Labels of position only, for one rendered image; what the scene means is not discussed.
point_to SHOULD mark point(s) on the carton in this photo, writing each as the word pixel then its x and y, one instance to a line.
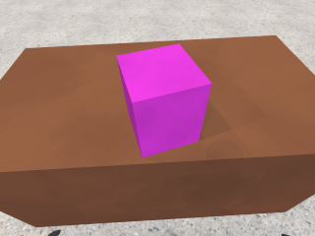
pixel 166 95

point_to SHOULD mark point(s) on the pedestal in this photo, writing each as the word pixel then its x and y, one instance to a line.
pixel 69 154

